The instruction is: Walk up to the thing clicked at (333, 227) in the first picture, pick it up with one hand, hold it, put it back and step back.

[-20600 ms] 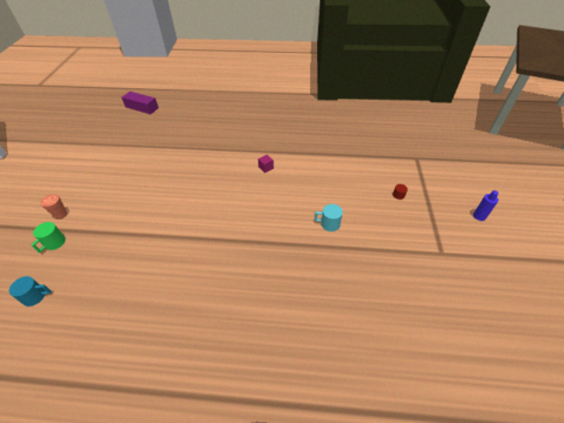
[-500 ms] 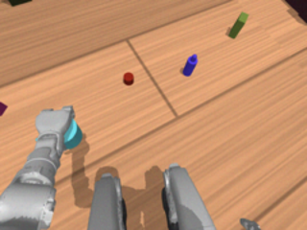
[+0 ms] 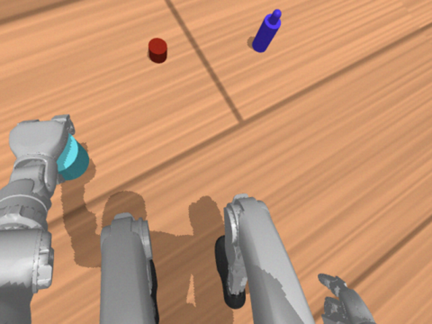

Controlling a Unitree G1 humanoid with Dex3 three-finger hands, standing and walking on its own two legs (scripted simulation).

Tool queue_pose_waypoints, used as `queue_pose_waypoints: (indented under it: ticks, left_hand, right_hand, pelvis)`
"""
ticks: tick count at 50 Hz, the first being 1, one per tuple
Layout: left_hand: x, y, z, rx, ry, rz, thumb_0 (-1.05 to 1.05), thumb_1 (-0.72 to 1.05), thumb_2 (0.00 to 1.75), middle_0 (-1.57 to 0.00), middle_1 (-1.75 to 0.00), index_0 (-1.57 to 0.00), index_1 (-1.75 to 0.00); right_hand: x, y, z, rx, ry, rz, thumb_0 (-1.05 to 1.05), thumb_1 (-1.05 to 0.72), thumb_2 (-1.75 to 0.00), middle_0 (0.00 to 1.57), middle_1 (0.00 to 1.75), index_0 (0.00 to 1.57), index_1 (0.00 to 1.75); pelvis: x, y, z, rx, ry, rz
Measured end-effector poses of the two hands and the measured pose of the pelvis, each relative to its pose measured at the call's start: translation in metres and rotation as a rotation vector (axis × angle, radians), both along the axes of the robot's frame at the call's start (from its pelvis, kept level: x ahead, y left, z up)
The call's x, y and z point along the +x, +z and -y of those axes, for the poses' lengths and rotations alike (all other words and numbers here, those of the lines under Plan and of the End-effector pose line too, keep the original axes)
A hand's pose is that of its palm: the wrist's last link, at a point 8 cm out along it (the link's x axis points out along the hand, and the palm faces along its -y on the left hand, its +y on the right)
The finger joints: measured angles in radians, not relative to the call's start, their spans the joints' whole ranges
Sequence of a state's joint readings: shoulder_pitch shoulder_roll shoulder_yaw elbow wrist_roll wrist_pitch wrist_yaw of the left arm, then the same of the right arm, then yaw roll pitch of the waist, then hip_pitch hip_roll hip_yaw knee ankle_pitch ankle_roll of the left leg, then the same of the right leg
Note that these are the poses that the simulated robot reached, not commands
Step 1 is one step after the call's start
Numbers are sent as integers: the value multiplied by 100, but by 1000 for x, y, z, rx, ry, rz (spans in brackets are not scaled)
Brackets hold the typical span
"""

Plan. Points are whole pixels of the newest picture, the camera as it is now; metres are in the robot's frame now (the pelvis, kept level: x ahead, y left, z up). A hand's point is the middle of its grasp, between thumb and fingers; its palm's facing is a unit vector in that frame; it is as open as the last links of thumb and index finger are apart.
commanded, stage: crouch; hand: left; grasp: from above
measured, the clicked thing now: (52, 159) +0.45 +0.27 -0.22
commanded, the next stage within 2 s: lower in 0.66 s
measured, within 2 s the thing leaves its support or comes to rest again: rests again in 1.42 s
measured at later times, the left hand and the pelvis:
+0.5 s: hand (66, 160) +0.45 +0.26 -0.25, palm faces -0.49 -0.02 -0.87, open 11.4 cm; pelvis -0.01 +0.00 -0.06, yaw -2 degrees
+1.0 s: hand (70, 159) +0.46 +0.27 -0.30, palm faces -0.51 -0.03 -0.86, open 11.3 cm; pelvis -0.01 +0.00 -0.09, yaw -3 degrees
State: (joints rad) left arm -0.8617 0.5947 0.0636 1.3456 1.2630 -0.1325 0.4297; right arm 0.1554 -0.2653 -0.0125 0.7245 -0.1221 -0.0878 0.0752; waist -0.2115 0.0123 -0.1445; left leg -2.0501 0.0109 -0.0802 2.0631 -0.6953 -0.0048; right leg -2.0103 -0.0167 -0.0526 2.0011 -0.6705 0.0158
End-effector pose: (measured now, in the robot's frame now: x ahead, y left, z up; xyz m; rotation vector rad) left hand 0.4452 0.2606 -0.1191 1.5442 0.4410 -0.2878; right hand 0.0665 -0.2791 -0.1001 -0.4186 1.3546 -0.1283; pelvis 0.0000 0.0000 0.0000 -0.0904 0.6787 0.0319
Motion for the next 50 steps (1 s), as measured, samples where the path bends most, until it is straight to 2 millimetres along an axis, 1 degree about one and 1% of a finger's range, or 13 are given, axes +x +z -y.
queue_pose_waypoints:
  ticks: [4,9,18,24,31,38,42,46,50]
  left_hand:
    - [9,-13,-1,1,25,-2,1,-22,76,-57,-86,-49,-85]
    - [15,-29,-1,-3,30,-25,1,-22,76,-57,-86,-49,-85]
    - [13,-58,0,-20,-3,-57,1,-22,75,-57,-85,-50,-84]
    - [13,-73,0,-17,-15,-45,1,-21,74,-57,-84,-50,-82]
    - [20,-84,0,-10,-7,-32,1,-21,74,-57,-84,-50,-81]
    - [29,-91,-1,-8,4,-25,1,-21,74,-58,-84,-51,-81]
    - [31,-96,-3,-7,9,-29,1,-21,74,-58,-83,-51,-81]
    - [30,-106,-5,-5,8,-59,1,-22,74,-59,-83,-51,-81]
    - [29,-120,-5,-16,6,-77,1,-22,74,-59,-83,-52,-80]
  right_hand:
    - [-8,-9,3,-4,-9,-14,0,-92,-90,20,30,20,30]
    - [-24,-21,0,4,-35,-48,0,-92,-90,20,30,20,30]
    - [-51,-41,-9,27,-65,-111,0,-92,-90,20,30,20,30]
    - [-62,-53,-10,32,-65,-140,0,-92,-90,20,30,20,30]
    - [-65,-63,-6,26,-47,-151,0,-92,-90,20,30,20,30]
    - [-61,-68,-4,20,-33,-149,0,-92,-90,20,30,20,30]
    - [-58,-69,-5,20,-29,-153,0,-92,-90,20,30,20,30]
    - [-57,-71,-7,24,-18,-162,0,-92,-90,20,30,20,30]
    - [-58,-73,-7,20,-5,-170,0,-92,-90,20,30,20,30]
  pelvis:
    - [-2,-12,0,-5,-7,2]
    - [-3,-26,-1,-11,-13,4]
    - [-8,-49,-3,-16,-16,17]
    - [-10,-63,-2,-14,-17,23]
    - [-11,-74,-1,-16,-23,27]
    - [-9,-81,-1,-25,-29,30]
    - [-8,-83,-2,-29,-29,29]
    - [-8,-87,-3,-34,-28,31]
    - [-8,-92,-3,-41,-30,37]
